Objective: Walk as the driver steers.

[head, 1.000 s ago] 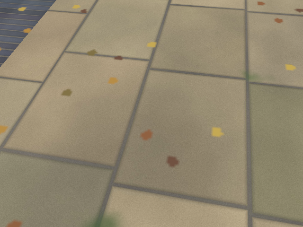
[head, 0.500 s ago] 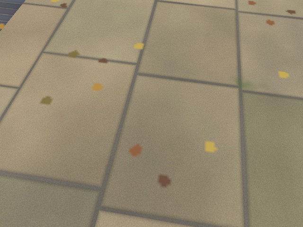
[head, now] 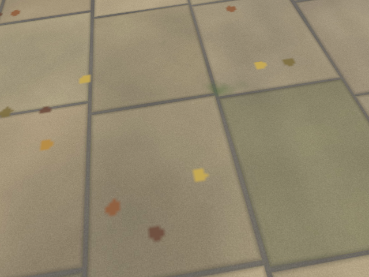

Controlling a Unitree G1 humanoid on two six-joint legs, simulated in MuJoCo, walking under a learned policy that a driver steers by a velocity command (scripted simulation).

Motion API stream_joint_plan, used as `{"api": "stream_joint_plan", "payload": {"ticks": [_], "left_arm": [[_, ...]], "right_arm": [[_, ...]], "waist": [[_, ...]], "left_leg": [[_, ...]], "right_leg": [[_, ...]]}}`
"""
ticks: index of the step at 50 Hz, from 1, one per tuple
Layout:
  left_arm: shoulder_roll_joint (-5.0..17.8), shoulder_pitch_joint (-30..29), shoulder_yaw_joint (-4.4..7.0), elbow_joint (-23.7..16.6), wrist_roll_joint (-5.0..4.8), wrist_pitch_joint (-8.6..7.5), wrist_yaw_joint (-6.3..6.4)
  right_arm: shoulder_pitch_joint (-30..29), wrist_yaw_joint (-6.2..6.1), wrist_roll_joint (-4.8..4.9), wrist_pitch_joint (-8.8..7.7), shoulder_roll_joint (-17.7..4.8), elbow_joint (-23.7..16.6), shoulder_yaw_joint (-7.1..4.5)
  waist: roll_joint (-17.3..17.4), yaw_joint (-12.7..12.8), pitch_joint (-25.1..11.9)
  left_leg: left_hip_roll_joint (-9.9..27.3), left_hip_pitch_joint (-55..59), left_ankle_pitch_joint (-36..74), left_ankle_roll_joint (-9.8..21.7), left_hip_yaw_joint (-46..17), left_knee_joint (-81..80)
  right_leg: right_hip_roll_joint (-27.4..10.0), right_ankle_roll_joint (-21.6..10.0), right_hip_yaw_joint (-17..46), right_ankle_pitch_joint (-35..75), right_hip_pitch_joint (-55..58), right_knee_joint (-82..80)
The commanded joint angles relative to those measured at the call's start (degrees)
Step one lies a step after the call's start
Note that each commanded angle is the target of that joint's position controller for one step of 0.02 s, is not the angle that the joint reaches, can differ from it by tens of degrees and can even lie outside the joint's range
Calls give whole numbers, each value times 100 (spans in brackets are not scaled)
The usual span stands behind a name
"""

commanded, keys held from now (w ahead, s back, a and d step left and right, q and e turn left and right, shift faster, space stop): e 0.04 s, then no key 0.06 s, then q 0.90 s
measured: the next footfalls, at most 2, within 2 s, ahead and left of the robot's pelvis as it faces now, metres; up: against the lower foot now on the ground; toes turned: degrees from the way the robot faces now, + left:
left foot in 0.18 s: +0.06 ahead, +0.15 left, +0.00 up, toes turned -8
left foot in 0.86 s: +0.02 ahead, +0.19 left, +0.00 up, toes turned +16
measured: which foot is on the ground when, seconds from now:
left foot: up 0.00-0.16, down 0.18-0.56, up 0.58-0.84, down 0.86-1.00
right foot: down 0.00-0.86, up 0.88-1.00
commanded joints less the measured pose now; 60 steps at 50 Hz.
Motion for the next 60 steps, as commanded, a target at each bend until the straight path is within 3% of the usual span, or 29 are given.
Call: {"api": "stream_joint_plan", "payload": {"ticks": [1, 5, 8, 9, 10, 11, 12, 14, 16, 22, 25, 27, 29, 30, 31, 32, 36, 40, 42, 43, 44, 45, 46, 47, 48, 49, 55, 58, 60], "left_arm": [[1077, -9, 327, -421, 9, -5, 26], [1000, -192, 302, -503, 12, 48, -34], [663, -394, 140, -474, -10, 74, -40], [434, -191, 56, -367, 29, 53, -45], [179, 190, -27, -237, 194, 8, -64], [231, 500, -5, -224, 244, -54, -99], [419, 281, 16, -187, 323, -91, -91], [645, -339, 111, -166, 253, -103, -54], [625, -399, 129, -226, 201, -76, -16], [459, -293, 200, -171, 114, -215, 7], [495, -164, 272, -164, 97, -243, -31], [663, -13, 350, -159, 108, -229, -40], [910, 165, 407, -157, 180, -214, -17], [825, 78, 361, -272, 201, -242, 25], [743, -56, 303, -348, 180, -262, 59], [725, -320, 290, -385, 122, -263, 75], [954, -435, 363, -325, 92, -140, 72], [1079, -331, 414, -259, -48, -77, 7], [875, -143, 361, -133, -120, -107, -32], [596, 74, 289, -121, 54, -122, -68], [361, -378, 164, -545, 264, -143, -44], [644, -795, 242, -586, 135, -165, 4], [725, -813, 270, -545, 24, -147, 22], [763, -680, 307, -414, 50, -121, 66], [815, -649, 334, -354, 100, -98, 107], [791, -574, 339, -317, 118, -95, 98], [404, -467, 162, -128, 37, -95, -15], [297, -541, 75, -102, 23, -98, -98], [403, -538, 83, -98, -18, -111, -136]], "right_arm": [[-304, 55, 27, -133, -364, -421, -47], [-83, 151, 60, -211, -444, -348, -44], [290, 267, 17, -269, -287, -212, 37], [295, 301, -73, -284, -255, -197, 80], [240, 305, -198, -289, -487, -240, 90], [-233, 294, -247, -282, -518, -302, 156], [-455, 308, -204, -281, -320, -344, 200], [-197, 323, -104, -298, -533, -268, 155], [-152, 285, -10, -317, -833, -276, 103], [68, 147, 100, -113, -896, -457, 21], [-3, 132, 128, -13, -873, -634, -8], [-22, 145, 151, 19, -790, -752, -1], [137, 187, 141, 30, -613, -807, 33], [136, 209, 114, 37, -807, -809, -54], [190, 232, 112, 63, -936, -786, -135], [294, 240, 145, 123, -834, -734, -132], [88, 335, 143, 204, -404, -932, 50], [287, 448, 148, 219, -585, -1078, -20], [799, 389, 93, 231, -702, -934, -124], [995, 301, 91, 205, -1232, -985, -276], [982, 280, -75, 115, -1840, -1211, -349], [1131, 334, -236, -32, -1572, -1206, -281], [899, 330, -206, -129, -1391, -1164, -204], [605, 287, -71, -148, -1216, -1163, -171], [370, 239, 39, -120, -1038, -1194, -104], [272, 194, 56, -82, -978, -1212, -61], [371, 69, -36, -27, -645, -1135, 81], [366, 128, -144, -46, -437, -985, 194], [397, 198, -186, -65, -474, -865, 216]], "waist": [[-961, 100, -624], [-1010, 103, -771], [-881, -132, -892], [-685, -112, -872], [135, 174, -939], [843, 645, -644], [881, 508, -521], [658, 124, -318], [775, 117, -83], [550, -43, -352], [278, -22, -481], [-267, -13, -518], [-1361, -7, -517], [-1374, 59, -557], [-819, -25, -517], [-502, -163, -407], [-849, 10, -341], [-1021, 0, -654], [-688, -188, -689], [546, -124, -613], [1876, -166, -609], [1068, -571, -1020], [810, -372, -745], [521, -205, -567], [473, -123, -485], [530, -39, -524], [550, -114, -812], [719, -234, -657], [723, -277, -447]], "left_leg": [[-34, -176, -124, -37, -97, -610], [-38, 444, -249, 51, -28, -1193], [107, 1477, 795, 265, 176, -2634], [313, 2004, 1584, 391, -3, -3207], [1077, 2391, 2459, 667, -901, -3351], [1438, 1954, 3014, 1277, -1271, -3163], [1391, 1387, 1914, 1461, -1368, -3325], [858, 1221, 757, 1033, -1093, -3340], [850, 1146, 709, 1013, -1281, -3360], [825, 1513, 1652, 1363, -1834, -2879], [584, 1216, 1711, 1266, -1813, -2555], [185, 668, 1219, 964, -1340, -1994], [-353, -235, -526, 531, -343, -525], [-172, -535, -1811, 359, -143, 897], [29, -570, -1796, 256, -202, 1655], [185, -520, -1491, 182, -177, 1686], [353, 34, -697, 30, 435, 375], [201, 874, -108, 238, 861, -1196], [-74, 1864, 876, 549, 890, -2383], [744, 2715, 2583, 944, -498, -2809], [2263, 2870, 4031, 2230, -2855, -3030], [2382, 2676, 3458, 2681, -2941, -3222], [2056, 2465, 2884, 2397, -2404, -3230], [1711, 2338, 2368, 2035, -1998, -3191], [1522, 2213, 2300, 1824, -1783, -3164], [1344, 1981, 2516, 1758, -1586, -3165], [1130, 2210, 2376, 1720, -1147, -3109], [1088, 1751, 1747, 1731, -991, -3209], [1137, 1546, 1311, 1758, -1060, -3270]], "right_leg": [[-1351, -944, 1729, 999, 979, -582], [-1343, -960, 1974, 1601, 935, -360], [-1166, -684, 1693, 1764, 749, -29], [-959, -393, 1498, 1147, 514, 3], [-491, -45, 943, 34, 248, 560], [-85, 251, 441, -1108, 156, 395], [-291, 435, 331, -785, 590, 64], [-210, 441, 202, -188, 826, 86], [-206, 420, 103, -134, 678, 154], [-108, 453, -260, -163, 385, 435], [-231, 325, -248, 80, 697, 343], [-670, 29, 129, 410, 1118, -5], [-2104, -884, 1454, 1553, 1569, -617], [-2762, -1379, 1867, 2310, 1507, -708], [-2771, -1425, 1636, 2520, 1289, -673], [-2466, -1177, 1101, 2296, 1137, -620], [-1771, -815, -215, 2130, 956, -599], [-1961, -689, -492, 1957, 1056, -204], [-1720, -199, -917, 1014, 511, 565], [-1215, 366, -1473, -516, -662, 1931], [-320, 796, -1185, -3005, -2225, 3367], [-338, 771, -310, -3033, -2226, 4277], [-437, 683, -186, -2527, -2283, 4433], [-539, 661, -168, -1988, -2292, 4267], [-593, 690, -131, -1602, -2233, 4063], [-516, 738, -182, -1322, -1931, 4077], [-528, 903, -307, -688, -1302, 2749], [-667, 853, -405, -759, -402, 1766], [-614, 780, -499, -824, -26, 1282]]}}
Velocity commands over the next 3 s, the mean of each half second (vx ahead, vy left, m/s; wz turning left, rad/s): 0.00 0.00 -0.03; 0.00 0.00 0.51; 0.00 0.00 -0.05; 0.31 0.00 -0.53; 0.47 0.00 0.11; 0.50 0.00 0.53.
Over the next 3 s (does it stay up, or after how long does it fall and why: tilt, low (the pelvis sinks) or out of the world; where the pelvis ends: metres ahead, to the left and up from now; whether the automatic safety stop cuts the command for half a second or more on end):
stays up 0.74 0.01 0.00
